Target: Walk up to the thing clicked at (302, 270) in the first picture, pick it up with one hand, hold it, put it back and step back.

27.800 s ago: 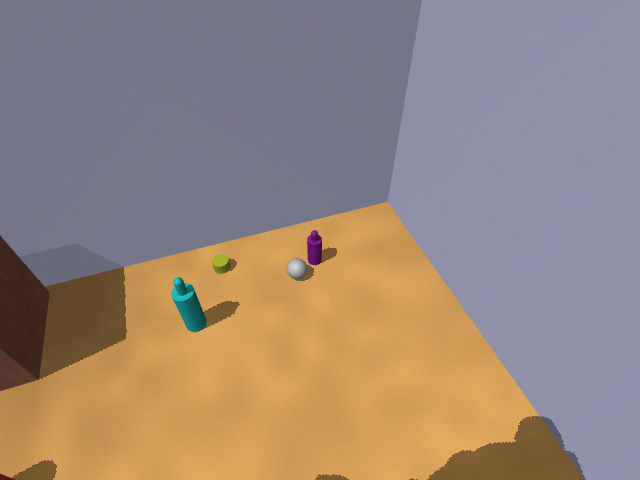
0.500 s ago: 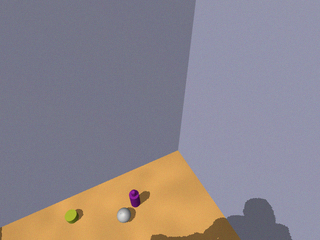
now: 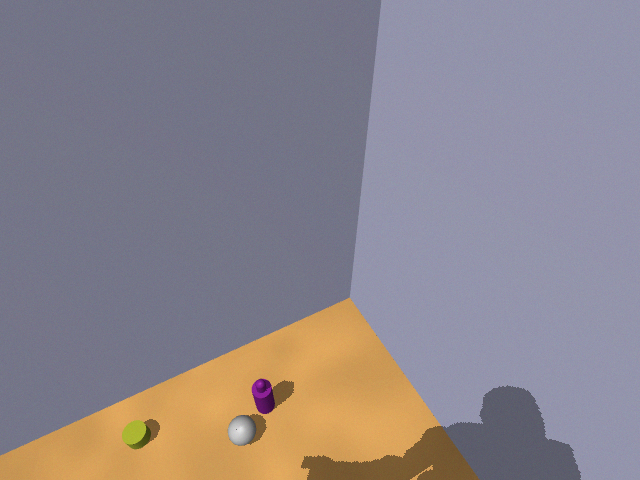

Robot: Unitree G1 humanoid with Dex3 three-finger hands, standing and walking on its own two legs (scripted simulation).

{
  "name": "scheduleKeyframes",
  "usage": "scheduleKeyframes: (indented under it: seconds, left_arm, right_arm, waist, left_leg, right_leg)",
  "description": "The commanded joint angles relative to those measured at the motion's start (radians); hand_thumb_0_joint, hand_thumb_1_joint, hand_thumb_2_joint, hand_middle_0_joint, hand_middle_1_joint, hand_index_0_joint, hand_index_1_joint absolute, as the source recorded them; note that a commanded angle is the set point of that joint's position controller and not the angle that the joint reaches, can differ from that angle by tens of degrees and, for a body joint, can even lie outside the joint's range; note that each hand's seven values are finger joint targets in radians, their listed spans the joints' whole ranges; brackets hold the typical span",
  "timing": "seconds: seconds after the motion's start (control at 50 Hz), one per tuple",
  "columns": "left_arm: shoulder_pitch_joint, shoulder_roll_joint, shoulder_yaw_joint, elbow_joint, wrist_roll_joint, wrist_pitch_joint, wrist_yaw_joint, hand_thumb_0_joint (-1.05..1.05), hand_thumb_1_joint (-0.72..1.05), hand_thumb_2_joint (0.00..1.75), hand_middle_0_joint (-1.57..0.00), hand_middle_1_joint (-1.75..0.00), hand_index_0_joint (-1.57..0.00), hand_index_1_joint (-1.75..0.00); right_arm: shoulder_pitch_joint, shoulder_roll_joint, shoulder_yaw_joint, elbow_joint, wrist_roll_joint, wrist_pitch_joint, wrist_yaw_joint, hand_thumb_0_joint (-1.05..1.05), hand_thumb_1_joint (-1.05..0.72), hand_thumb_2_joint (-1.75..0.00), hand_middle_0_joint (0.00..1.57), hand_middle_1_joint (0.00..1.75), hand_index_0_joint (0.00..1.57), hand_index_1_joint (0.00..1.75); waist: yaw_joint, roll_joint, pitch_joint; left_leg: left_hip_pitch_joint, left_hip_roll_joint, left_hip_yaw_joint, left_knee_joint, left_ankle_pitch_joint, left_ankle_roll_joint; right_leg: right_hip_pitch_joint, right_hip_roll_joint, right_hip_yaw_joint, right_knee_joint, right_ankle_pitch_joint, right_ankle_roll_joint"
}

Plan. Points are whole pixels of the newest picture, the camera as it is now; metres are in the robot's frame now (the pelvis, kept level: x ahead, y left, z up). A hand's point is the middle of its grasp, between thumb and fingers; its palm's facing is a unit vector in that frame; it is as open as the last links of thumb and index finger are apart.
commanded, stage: stand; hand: left
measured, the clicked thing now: (242, 430) +0.44 +0.24 -0.74
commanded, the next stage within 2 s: none
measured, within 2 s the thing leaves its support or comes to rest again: neither
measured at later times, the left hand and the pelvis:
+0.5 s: hand out of the picture +0.06 +0.25 -0.16, palm faces -0.04 -0.94 -0.34, open 7.4 cm; pelvis -0.02 -0.01 +0.00, yaw +0 degrees
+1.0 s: hand out of the picture +0.06 +0.24 -0.16, palm faces -0.05 -0.94 -0.34, open 7.4 cm; pelvis -0.01 -0.01 +0.00, yaw -1 degrees
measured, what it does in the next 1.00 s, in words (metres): stands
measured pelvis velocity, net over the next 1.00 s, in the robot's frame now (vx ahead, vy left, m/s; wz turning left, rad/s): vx -0.01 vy -0.01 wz -0.01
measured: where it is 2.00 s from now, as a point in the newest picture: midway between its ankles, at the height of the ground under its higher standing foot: outside the picture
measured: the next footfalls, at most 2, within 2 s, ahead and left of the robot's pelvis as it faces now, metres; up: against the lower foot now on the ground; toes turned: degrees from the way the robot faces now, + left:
none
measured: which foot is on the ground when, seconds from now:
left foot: down 0.00-1.00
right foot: down 0.00-1.00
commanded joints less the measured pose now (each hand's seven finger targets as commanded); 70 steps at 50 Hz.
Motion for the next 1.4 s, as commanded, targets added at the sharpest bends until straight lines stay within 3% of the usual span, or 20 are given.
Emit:
scheduleKeyframes:
  seconds: [0.0,0.04,0.12,0.3,0.46,0.58,0.7,0.74,0.98,1.0,1.22,1.3,1.38]
  left_arm:
    - [-0.033,0.208,0.038,-0.055,-0.009,-0.021,0.017,0.0,0.9,0.9,-0.2,-0.3,-0.2,-0.3]
    - [-0.033,0.209,0.036,-0.055,-0.007,-0.021,0.017,0.0,0.9,0.9,-0.2,-0.3,-0.2,-0.3]
    - [-0.046,0.21,0.033,-0.056,-0.006,-0.021,0.016,0.0,0.9,0.9,-0.2,-0.3,-0.2,-0.3]
    - [-0.047,0.211,0.029,-0.057,-0.004,-0.02,0.012,0.0,0.9,0.9,-0.2,-0.3,-0.2,-0.3]
    - [-0.033,0.216,0.029,-0.055,-0.003,-0.019,0.01,0.0,0.9,0.9,-0.2,-0.3,-0.2,-0.3]
    - [-0.021,0.216,0.026,-0.058,-0.001,-0.022,0.011,0.0,0.9,0.9,-0.2,-0.3,-0.2,-0.3]
    - [-0.007,0.215,0.023,-0.055,-0.002,-0.021,0.011,0.0,0.9,0.9,-0.2,-0.3,-0.2,-0.3]
    - [-0.016,0.226,0.026,-0.059,-0.004,-0.021,0.012,0.0,0.9,0.9,-0.2,-0.3,-0.2,-0.3]
    - [-0.003,0.225,0.024,-0.059,-0.003,-0.022,0.013,0.0,0.9,0.9,-0.2,-0.3,-0.2,-0.3]
    - [-0.009,0.222,0.023,-0.063,-0.003,-0.023,0.013,0.0,0.9,0.9,-0.2,-0.3,-0.2,-0.3]
    - [-0.009,0.219,0.025,-0.062,-0.004,-0.02,0.013,0.0,0.9,0.9,-0.2,-0.3,-0.2,-0.3]
    - [-0.009,0.221,0.024,-0.065,-0.002,-0.023,0.015,0.0,0.9,0.9,-0.2,-0.3,-0.2,-0.3]
    - [-0.012,0.22,0.024,-0.065,-0.004,-0.023,0.015,0.0,0.9,0.9,-0.2,-0.3,-0.2,-0.3]
  right_arm:
    - [-0.055,-0.217,-0.031,-0.061,-0.002,-0.028,-0.012,0.0,-0.9,-0.9,0.2,0.3,0.2,0.3]
    - [-0.057,-0.211,-0.031,-0.06,-0.002,-0.027,-0.011,0.0,-0.9,-0.9,0.2,0.3,0.2,0.3]
    - [-0.067,-0.209,-0.028,-0.06,-0.002,-0.023,-0.01,0.0,-0.9,-0.9,0.2,0.3,0.2,0.3]
    - [-0.06,-0.217,-0.028,-0.056,-0.006,-0.028,-0.007,0.0,-0.9,-0.9,0.2,0.3,0.2,0.3]
    - [-0.046,-0.215,-0.03,-0.052,-0.009,-0.026,-0.004,0.0,-0.9,-0.9,0.2,0.3,0.2,0.3]
    - [-0.038,-0.215,-0.029,-0.053,-0.008,-0.029,-0.005,0.0,-0.9,-0.9,0.2,0.3,0.2,0.3]
    - [-0.036,-0.216,-0.028,-0.053,-0.008,-0.026,-0.005,0.0,-0.9,-0.9,0.2,0.3,0.2,0.3]
    - [-0.018,-0.21,-0.026,-0.048,-0.01,-0.025,-0.004,0.0,-0.9,-0.9,0.2,0.3,0.2,0.3]
    - [-0.022,-0.213,-0.026,-0.053,-0.006,-0.026,-0.006,0.0,-0.9,-0.9,0.2,0.3,0.2,0.3]
    - [-0.024,-0.211,-0.025,-0.055,-0.007,-0.026,-0.006,0.0,-0.9,-0.9,0.2,0.3,0.2,0.3]
    - [-0.024,-0.214,-0.025,-0.058,-0.007,-0.026,-0.008,0.0,-0.9,-0.9,0.2,0.3,0.2,0.3]
    - [-0.031,-0.209,-0.025,-0.061,-0.007,-0.026,-0.008,0.0,-0.9,-0.9,0.2,0.3,0.2,0.3]
    - [-0.028,-0.216,-0.025,-0.058,-0.007,-0.025,-0.009,0.0,-0.9,-0.9,0.2,0.3,0.2,0.3]
  waist:
    - [0.004,0.019,-0.097]
    - [0.003,0.006,-0.11]
    - [-0.001,0.012,-0.086]
    - [-0.003,0.027,-0.089]
    - [-0.001,0.008,-0.059]
    - [0.001,0.007,-0.086]
    - [0.003,0.007,-0.069]
    - [-0.001,-0.006,-0.051]
    - [0.002,-0.001,-0.072]
    - [0.0,-0.004,-0.082]
    - [0.001,0.013,-0.075]
    - [0.003,-0.006,-0.093]
    - [0.001,0.009,-0.072]
  left_leg:
    - [0.018,0.118,-0.081,-0.043,0.34,0.029]
    - [0.024,0.12,-0.082,-0.04,0.335,0.026]
    - [0.007,0.115,-0.079,-0.065,0.222,0.026]
    - [0.006,0.118,-0.078,-0.071,0.181,0.028]
    - [-0.015,0.113,-0.084,-0.083,0.096,0.027]
    - [-0.002,0.118,-0.084,-0.071,0.154,0.031]
    - [-0.004,0.116,-0.082,-0.072,0.136,0.028]
    - [-0.027,0.109,-0.077,-0.079,0.093,0.024]
    - [0.001,0.117,-0.077,-0.071,0.156,0.025]
    - [0.008,0.119,-0.074,-0.061,0.188,0.026]
    - [0.004,0.121,-0.068,-0.074,0.148,0.025]
    - [0.023,0.125,-0.068,-0.061,0.217,0.024]
    - [0.022,0.123,-0.064,-0.066,0.192,0.024]
  right_leg:
    - [0.038,-0.119,0.096,-0.046,0.292,-0.02]
    - [0.047,-0.118,0.095,-0.05,0.301,-0.02]
    - [0.024,-0.117,0.103,-0.076,0.199,-0.021]
    - [0.003,-0.119,0.114,-0.086,0.155,-0.027]
    - [-0.036,-0.112,0.117,-0.101,0.056,-0.026]
    - [-0.016,-0.116,0.118,-0.083,0.134,-0.027]
    - [-0.035,-0.114,0.121,-0.091,0.116,-0.028]
    - [-0.043,-0.112,0.126,-0.099,0.055,-0.028]
    - [-0.028,-0.112,0.122,-0.083,0.149,-0.028]
    - [-0.018,-0.114,0.121,-0.077,0.193,-0.028]
    - [-0.025,-0.112,0.126,-0.084,0.143,-0.031]
    - [-0.007,-0.114,0.121,-0.07,0.232,-0.028]
    - [-0.027,-0.113,0.125,-0.079,0.205,-0.027]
